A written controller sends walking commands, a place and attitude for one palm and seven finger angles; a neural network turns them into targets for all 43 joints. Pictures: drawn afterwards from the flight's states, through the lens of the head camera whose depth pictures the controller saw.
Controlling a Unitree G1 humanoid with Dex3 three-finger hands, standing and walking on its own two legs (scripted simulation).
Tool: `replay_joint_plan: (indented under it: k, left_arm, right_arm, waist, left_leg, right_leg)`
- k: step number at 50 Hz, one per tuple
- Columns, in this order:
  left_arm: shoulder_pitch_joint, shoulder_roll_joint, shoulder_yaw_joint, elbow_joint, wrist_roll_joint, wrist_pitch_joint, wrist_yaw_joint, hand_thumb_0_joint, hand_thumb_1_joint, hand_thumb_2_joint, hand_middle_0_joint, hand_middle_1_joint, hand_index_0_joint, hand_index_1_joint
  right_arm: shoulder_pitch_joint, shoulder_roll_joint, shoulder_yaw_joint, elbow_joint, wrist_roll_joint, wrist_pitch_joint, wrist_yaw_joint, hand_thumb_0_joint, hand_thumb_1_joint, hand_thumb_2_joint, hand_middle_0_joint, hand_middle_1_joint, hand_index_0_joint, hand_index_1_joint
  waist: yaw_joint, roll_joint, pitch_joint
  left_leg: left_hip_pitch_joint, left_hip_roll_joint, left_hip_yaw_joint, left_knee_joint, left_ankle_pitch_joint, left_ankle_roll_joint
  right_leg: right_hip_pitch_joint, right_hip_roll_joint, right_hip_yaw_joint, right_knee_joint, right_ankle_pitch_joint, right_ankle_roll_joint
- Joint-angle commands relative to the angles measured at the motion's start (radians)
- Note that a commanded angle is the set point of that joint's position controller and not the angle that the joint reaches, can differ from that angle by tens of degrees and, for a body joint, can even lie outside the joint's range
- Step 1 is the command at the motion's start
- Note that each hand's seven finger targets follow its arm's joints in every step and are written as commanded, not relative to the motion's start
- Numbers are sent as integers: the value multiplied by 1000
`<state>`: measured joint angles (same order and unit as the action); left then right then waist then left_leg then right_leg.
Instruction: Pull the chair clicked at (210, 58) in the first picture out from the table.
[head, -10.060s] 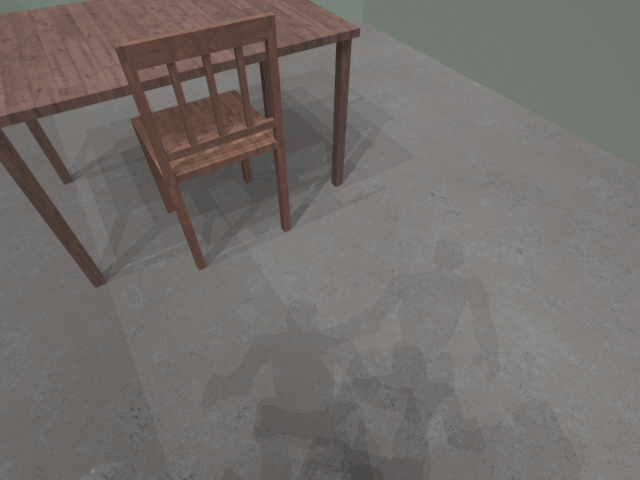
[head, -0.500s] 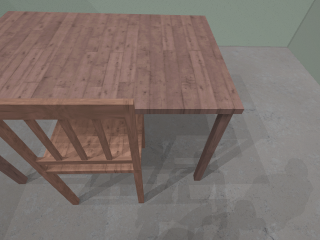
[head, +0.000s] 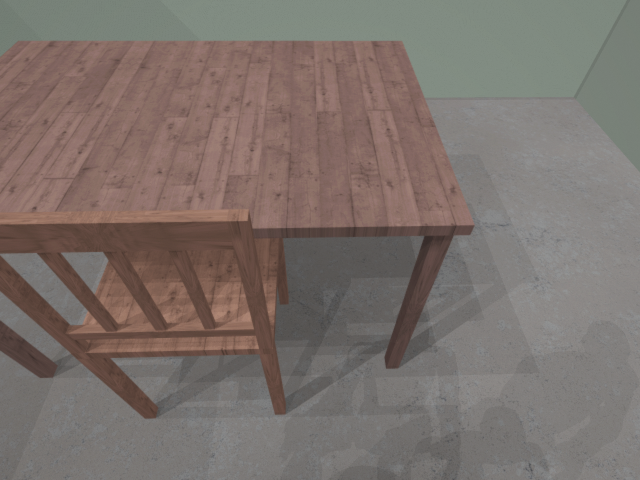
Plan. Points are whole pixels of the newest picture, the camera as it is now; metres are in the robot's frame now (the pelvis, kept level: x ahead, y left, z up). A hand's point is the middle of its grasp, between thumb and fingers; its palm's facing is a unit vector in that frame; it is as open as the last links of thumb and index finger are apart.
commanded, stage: come to a stop and stand still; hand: left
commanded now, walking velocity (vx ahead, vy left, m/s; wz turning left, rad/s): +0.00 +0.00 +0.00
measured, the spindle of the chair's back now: (139, 292) +0.41 +0.33 -0.09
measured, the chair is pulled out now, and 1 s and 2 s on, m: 0.00 0.00 0.00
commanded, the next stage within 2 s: look again from close up in 0.56 s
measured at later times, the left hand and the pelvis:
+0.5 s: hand out of the picture +0.01 +0.25 -0.17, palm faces +0.01 -0.97 -0.25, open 7.4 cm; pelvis -0.02 +0.05 +0.00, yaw +0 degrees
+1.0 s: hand out of the picture -0.02 +0.22 -0.17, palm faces -0.02 -0.98 -0.21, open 7.4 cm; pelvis -0.03 +0.04 +0.00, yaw -1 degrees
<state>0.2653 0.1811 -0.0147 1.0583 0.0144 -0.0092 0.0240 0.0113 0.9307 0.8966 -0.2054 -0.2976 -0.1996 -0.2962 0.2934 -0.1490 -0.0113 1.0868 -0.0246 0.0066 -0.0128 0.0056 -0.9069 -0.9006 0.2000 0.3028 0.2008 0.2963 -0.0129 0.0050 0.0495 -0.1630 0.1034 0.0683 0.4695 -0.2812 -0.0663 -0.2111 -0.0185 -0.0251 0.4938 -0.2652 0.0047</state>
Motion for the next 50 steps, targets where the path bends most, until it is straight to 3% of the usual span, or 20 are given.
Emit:
replay_joint_plan:
  k: [1,2,3,6,8,10,12,15,19,22,29,37,50]
  left_arm:
    - [42,181,49,-76,6,-34,14,0,900,900,-200,-300,-200,-300]
    - [40,165,40,-82,5,-32,16,0,900,900,-200,-300,-200,-300]
    - [21,165,45,-81,5,-33,17,0,900,900,-200,-300,-200,-300]
    - [7,167,49,-93,2,-28,18,0,900,900,-200,-300,-200,-300]
    - [33,152,42,-93,2,-23,21,0,900,900,-200,-300,-200,-300]
    - [36,156,45,-93,1,-16,20,0,900,900,-200,-300,-200,-300]
    - [48,133,36,-93,2,-8,21,0,900,900,-200,-300,-200,-300]
    - [33,153,39,-95,2,-1,17,0,900,900,-200,-300,-200,-300]
    - [39,147,36,-97,4,1,15,0,900,900,-200,-300,-200,-300]
    - [43,148,34,-97,5,-1,15,0,900,900,-200,-300,-200,-300]
    - [61,137,36,-77,6,-3,17,0,900,900,-200,-300,-200,-300]
    - [83,126,37,-50,4,-9,19,0,900,900,-200,-300,-200,-300]
    - [84,93,41,-20,4,-10,22,0,900,900,-200,-300,-200,-300]
  right_arm:
    - [2,-119,-47,-114,3,-20,-13,0,-900,-900,200,300,200,300]
    - [17,-106,-37,-120,0,-17,-7,0,-900,-900,200,300,200,300]
    - [21,-117,-43,-116,0,-24,-7,0,-900,-900,200,300,200,300]
    - [19,-162,-52,-113,3,-36,-10,0,-900,-900,200,300,200,300]
    - [6,-167,-47,-113,4,-38,-10,0,-900,-900,200,300,200,300]
    - [-14,-187,-50,-121,5,-36,-14,0,-900,-900,200,300,200,300]
    - [-26,-175,-42,-121,5,-31,-12,0,-900,-900,200,300,200,300]
    - [-55,-187,-42,-132,6,-23,-8,0,-900,-900,200,300,200,300]
    - [-67,-188,-39,-133,6,-19,-2,0,-900,-900,200,300,200,300]
    - [-62,-187,-37,-126,9,-19,1,0,-900,-900,200,300,200,300]
    - [-52,-169,-38,-101,11,-13,4,0,-900,-900,200,300,200,300]
    - [-20,-145,-36,-61,17,-13,4,0,-900,-900,200,300,200,300]
    - [15,-116,-35,-19,14,-9,2,0,-900,-900,200,300,200,300]
  waist:
    - [-1,-137,-85]
    - [-6,-190,-85]
    - [-14,-182,-62]
    - [-10,-17,-28]
    - [1,52,-55]
    - [8,92,-45]
    - [15,65,-29]
    - [13,43,24]
    - [12,28,22]
    - [12,25,0]
    - [9,-3,30]
    - [6,-10,-5]
    - [2,-9,38]
  left_leg:
    - [-95,-47,-26,111,-5,62]
    - [-89,-51,-23,103,-7,68]
    - [-86,-45,-30,91,25,72]
    - [-74,-8,-49,37,154,79]
    - [-40,15,-55,29,300,84]
    - [-33,33,-63,15,374,89]
    - [-43,37,-62,0,344,93]
    - [-85,23,-71,-42,177,90]
    - [-82,22,-75,-82,60,93]
    - [-66,21,-73,-86,83,94]
    - [-74,10,-70,-107,-6,90]
    - [-40,6,-52,-93,31,88]
    - [-55,1,-40,-97,-17,80]
  right_leg:
    - [-49,-145,180,-163,-26,-67]
    - [-44,-141,176,-160,-7,-69]
    - [-66,-131,144,-143,13,-62]
    - [-67,-85,73,-41,165,-36]
    - [-38,-72,40,8,238,-23]
    - [-40,-63,14,24,214,-13]
    - [-31,-58,18,12,180,-7]
    - [-55,-61,25,-13,117,3]
    - [-55,-62,26,-30,88,7]
    - [-38,-65,27,-34,108,9]
    - [-59,-75,44,-60,83,9]
    - [-49,-82,59,-66,108,4]
    - [-91,-81,80,-88,54,-3]
